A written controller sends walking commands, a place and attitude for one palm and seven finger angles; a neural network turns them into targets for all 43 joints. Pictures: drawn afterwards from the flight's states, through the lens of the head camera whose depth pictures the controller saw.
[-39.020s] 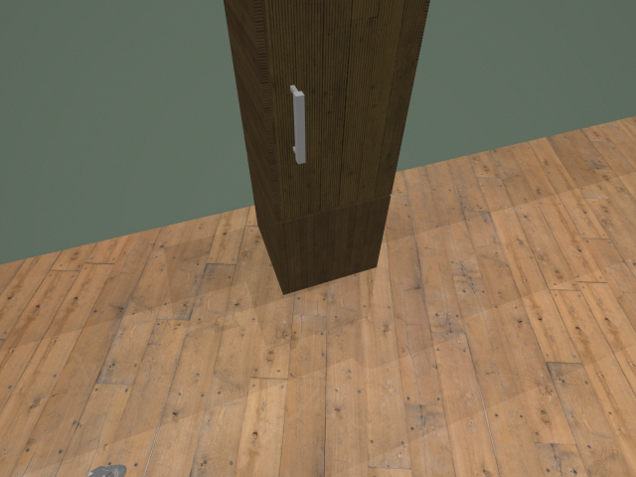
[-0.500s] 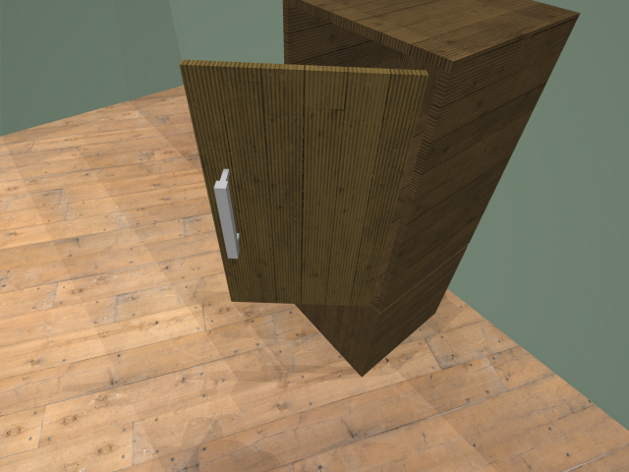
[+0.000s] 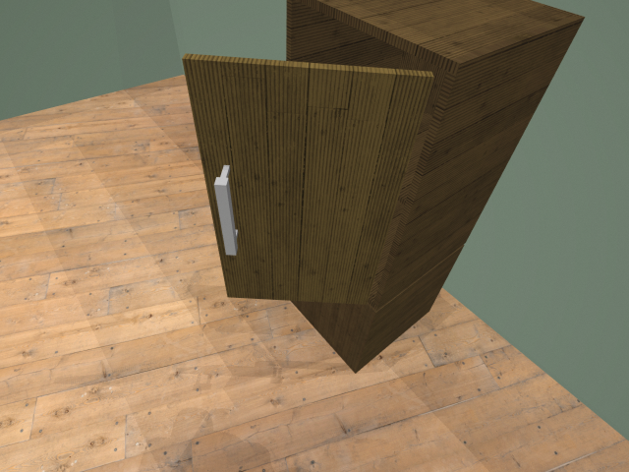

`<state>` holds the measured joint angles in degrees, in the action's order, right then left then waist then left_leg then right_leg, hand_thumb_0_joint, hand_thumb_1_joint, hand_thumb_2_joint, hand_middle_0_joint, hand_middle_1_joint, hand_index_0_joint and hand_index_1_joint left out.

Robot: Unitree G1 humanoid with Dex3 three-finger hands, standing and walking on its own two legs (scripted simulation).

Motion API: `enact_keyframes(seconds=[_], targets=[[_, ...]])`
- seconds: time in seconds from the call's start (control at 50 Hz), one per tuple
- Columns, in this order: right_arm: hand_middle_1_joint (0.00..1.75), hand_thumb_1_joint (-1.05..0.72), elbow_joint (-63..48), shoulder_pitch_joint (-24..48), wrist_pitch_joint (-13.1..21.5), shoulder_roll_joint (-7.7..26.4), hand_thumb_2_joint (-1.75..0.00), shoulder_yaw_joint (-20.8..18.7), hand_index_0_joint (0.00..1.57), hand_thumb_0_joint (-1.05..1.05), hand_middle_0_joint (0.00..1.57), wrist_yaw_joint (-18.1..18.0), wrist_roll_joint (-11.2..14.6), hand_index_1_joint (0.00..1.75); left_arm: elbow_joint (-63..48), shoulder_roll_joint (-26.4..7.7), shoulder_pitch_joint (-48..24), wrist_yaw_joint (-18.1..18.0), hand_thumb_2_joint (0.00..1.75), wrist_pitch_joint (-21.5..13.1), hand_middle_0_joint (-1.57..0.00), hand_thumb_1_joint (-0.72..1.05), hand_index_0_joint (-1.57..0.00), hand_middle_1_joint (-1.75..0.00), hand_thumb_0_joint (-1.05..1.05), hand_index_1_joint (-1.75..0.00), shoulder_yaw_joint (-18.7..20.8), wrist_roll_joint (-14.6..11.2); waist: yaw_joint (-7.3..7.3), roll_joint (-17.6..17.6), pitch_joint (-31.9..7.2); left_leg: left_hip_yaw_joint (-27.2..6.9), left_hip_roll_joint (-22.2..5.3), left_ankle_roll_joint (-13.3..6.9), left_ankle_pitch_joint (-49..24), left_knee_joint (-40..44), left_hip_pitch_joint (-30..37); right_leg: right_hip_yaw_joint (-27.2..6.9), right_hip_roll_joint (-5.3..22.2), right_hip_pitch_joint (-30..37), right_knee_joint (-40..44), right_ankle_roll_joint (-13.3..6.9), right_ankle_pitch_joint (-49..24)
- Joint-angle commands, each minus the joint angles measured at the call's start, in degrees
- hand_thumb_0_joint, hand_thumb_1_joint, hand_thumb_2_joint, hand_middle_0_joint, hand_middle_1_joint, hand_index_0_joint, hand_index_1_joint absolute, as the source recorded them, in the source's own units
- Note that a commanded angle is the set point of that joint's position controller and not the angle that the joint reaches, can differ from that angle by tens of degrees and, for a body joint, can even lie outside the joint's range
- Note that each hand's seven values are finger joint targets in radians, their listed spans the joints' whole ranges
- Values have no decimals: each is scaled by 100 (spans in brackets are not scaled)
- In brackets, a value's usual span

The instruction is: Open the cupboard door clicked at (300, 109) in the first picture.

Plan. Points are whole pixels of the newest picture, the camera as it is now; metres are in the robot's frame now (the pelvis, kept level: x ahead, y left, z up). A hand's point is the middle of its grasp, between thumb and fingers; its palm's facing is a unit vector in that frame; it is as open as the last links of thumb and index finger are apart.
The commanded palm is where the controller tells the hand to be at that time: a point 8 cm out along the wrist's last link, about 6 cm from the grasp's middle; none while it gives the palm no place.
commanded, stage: look again from close up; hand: left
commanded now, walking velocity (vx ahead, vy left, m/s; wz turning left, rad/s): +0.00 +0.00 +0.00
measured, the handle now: (229, 212) +0.55 +0.19 -0.02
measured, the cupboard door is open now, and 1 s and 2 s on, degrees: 49 49 49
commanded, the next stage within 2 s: raise the hand with hooked fingers in 0.22 s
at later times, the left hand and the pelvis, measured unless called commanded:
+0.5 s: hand (159, 462) +0.15 +0.20 -0.06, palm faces +0.28 -0.94 -0.19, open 7.3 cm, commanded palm +0.11 +0.22 -0.06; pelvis +0.00 +0.00 -0.02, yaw +5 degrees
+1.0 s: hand (173, 417) +0.20 +0.19 -0.05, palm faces +0.04 -1.00 -0.08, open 10.1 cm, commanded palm +0.17 +0.25 -0.04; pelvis +0.01 -0.04 -0.10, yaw +6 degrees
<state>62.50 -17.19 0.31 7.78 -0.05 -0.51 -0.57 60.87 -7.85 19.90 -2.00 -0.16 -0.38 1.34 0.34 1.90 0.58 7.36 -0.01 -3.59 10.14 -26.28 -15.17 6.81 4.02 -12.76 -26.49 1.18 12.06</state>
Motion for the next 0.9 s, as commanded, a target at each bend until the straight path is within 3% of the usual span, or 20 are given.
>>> enact_keyframes(seconds=[0.0, 0.28, 0.3, 0.32, 0.34, 0.36, 0.38, 0.42, 0.46, 0.48, 0.52, 0.54, 0.56, 0.58, 0.6, 0.62, 0.66, 0.74, 0.82, 0.88], targets=[[30, -90, -203, -204, 98, 575, -90, -103, 20, 0, 20, -32, -10, 30, -138, -437, 457, -48, 90, -97, -20, 90, -20, -30, 0, -30, 89, -1, -45, -263, 373, -984, -681, 165, 1086, 988, -306, -549, 308, -79, 560, -258, 249], [30, -90, -47, -234, 102, 498, -90, -91, 20, 0, 20, -50, 0, 30, 5, -351, 524, -56, 90, -112, -20, 90, -20, -30, 0, -30, 88, -3, -49, -156, 385, -939, -673, 176, 847, 1018, -162, -544, 329, -8, 657, -247, 116], [30, -90, -466, 331, 115, 765, -90, -75, 20, 0, 20, -26, -5, 30, 154, -595, 594, -236, 90, -126, -20, 90, -20, -30, 0, -30, 8, 75, -215, -486, 799, -560, -651, 373, 486, -46, -357, -743, 458, -371, 673, -328, -247], [30, -90, -2719, 113, 897, 1687, -90, -137, 20, 0, 20, -269, 234, 30, -8983, -1565, -3542, -284, 89, -1333, -20, 88, -20, -32, 0, -32, 345, -1143, 801, -1650, -2069, -771, -121, 378, 376, 406, 1499, -117, -269, -6, -117, -304, -44], [30, -90, -2290, 469, 1477, 1284, -90, 54, 20, 0, 20, -378, 366, 30, -7638, -1364, -1465, -654, 88, -1043, -20, 85, -20, -33, 0, -33, 419, -769, 116, -1765, -2077, -1114, -410, 447, 1316, 802, 1151, -85, -358, -337, -669, -397, 748], [30, -90, -2249, 469, 1674, 1029, -90, -28, 20, 0, 20, -352, 466, 30, -6665, -531, 217, -852, 87, -312, -21, 83, -21, -34, 0, -34, -25, -776, 204, -1344, -993, -1442, -468, 590, 2039, 1070, 249, 43, -454, -1008, -939, -306, 1097], [30, -90, -2178, 331, 1729, 1089, -90, -74, 20, 0, 20, -368, 541, 30, -6438, 378, 493, -784, 86, -147, -21, 81, -21, -36, 0, -36, -605, -964, 249, -914, -238, -1257, -352, 426, 2168, 865, -234, 25, -462, -1109, -849, -291, 868], [30, -90, -2571, 518, 1980, 1435, -90, -131, 20, 0, 20, -400, 439, 30, -6923, 21, 270, -647, 84, -685, -21, 76, -21, -39, 0, -39, -540, -1098, 376, -537, 51, -1273, -197, 333, 2162, 134, -631, -60, -423, -1431, -518, -237, 1282], [30, -90, -2818, 523, 2023, 1485, -90, -224, 20, 0, 20, -296, 291, 30, -6033, 100, 222, -378, 82, -1292, -21, 71, -21, -42, 0, -42, -436, -1059, 486, 759, 298, -1240, -49, 361, 2158, -672, -1217, -67, -432, -2254, -724, -200, 1973], [30, -90, -2890, 590, 2010, 1481, -90, -312, 20, 0, 20, -225, 203, 30, -5489, 152, 377, -133, 81, -1708, -22, 69, -22, -43, 0, -43, -240, -1081, 347, 1239, 226, -1152, -42, 409, 2148, -1093, -1677, -65, -443, -2727, -1044, -214, 2359], [30, -90, -3174, 755, 1996, 1431, -90, -459, 20, 0, 20, -75, 115, 30, -5013, -121, 1080, 592, 79, -2653, -22, 64, -22, -47, 0, -47, 337, -1309, -105, 1614, -272, -845, 72, 426, 1812, -1930, -2504, -316, -405, -3081, -1548, -269, 2798], [30, -90, -3356, 864, 1950, 1425, -90, -512, 20, 0, 20, 19, 102, 30, -5024, -243, 1387, 1016, 78, -3091, -22, 62, -22, -48, 0, -48, 522, -1393, -248, 1408, -506, -760, 107, 430, 1664, -2240, -2788, -450, -397, -3075, -1803, -314, 2682], [30, -90, -3513, 875, 1861, 1447, -90, -568, 20, 0, 20, 143, 138, 30, -4824, -634, 1510, 1460, 77, -3416, -22, 60, -22, -50, 0, -50, 876, -1392, -350, 649, -583, -716, 159, 463, 1543, -2490, -2864, -649, -348, -2992, -2005, -423, 2480], [30, -90, -3781, 1016, 1801, 1447, -90, -582, 20, 0, 20, 200, 151, 30, -5045, -851, 1347, 1751, 76, -3625, -22, 57, -22, -51, 0, -51, 1037, -1390, -375, 252, -817, -672, 205, 438, 1703, -2632, -2998, -669, -322, -3040, -2211, -442, 2567], [30, -90, -4050, 1182, 1717, 1442, -90, -594, 20, 0, 20, 187, 215, 30, -5173, -1134, 1374, 1876, 75, -3562, -22, 55, -22, -53, 0, -53, 1315, -1382, -497, 101, -966, -650, 191, 379, 1974, -2641, -3177, -721, -340, -3138, -2363, -427, 2746], [30, -90, -4256, 1263, 1619, 1455, -90, -571, 20, 0, 20, 149, 255, 30, -5427, -1163, 1256, 1929, 74, -3400, -23, 53, -23, -54, 0, -54, 1381, -1466, -523, 124, -1064, -679, 185, 321, 2010, -2650, -3251, -744, -376, -3134, -2470, -408, 2678], [30, -90, -4508, 1202, 1426, 1420, -90, -551, 20, 0, 20, 51, 278, 30, -6364, -1331, 821, 1886, 72, -3105, -23, 48, -23, -57, 0, -57, 1546, -1693, -526, -385, -1450, -776, 142, 282, 1903, -2667, -3087, -763, -451, -3058, -2625, -400, 2388], [30, -90, -4456, 810, 1325, 1212, -90, -482, 20, 0, 20, -141, 234, 30, -8148, -1396, 39, 1585, 68, -3207, -24, 39, -24, -63, 0, -63, 1574, -1784, -136, -974, -2111, -873, 0, 171, 931, -3155, -2604, -785, -539, -3112, -2743, -345, 1237], [30, -90, -4008, 614, 1451, 1287, -90, -387, 20, 0, 20, -235, 158, 30, -7897, -1221, -387, 1939, 64, -3447, -24, 29, -24, -69, 0, -69, 1166, -1786, 334, -843, -1879, -1003, -75, 138, 613, -3664, -2788, -719, -598, -3660, -2912, -278, 759], [30, -90, -3847, 631, 1548, 1389, -90, -365, 20, 0, 20, -298, 237, 30, -7125, -1435, -335, 2484, 61, -3087, -25, 22, -25, -74, 0, -74, 1358, -1928, 329, -587, -1878, -1007, -75, 131, 715, -3796, -3069, -834, -589, -3568, -2798, -242, 871]])
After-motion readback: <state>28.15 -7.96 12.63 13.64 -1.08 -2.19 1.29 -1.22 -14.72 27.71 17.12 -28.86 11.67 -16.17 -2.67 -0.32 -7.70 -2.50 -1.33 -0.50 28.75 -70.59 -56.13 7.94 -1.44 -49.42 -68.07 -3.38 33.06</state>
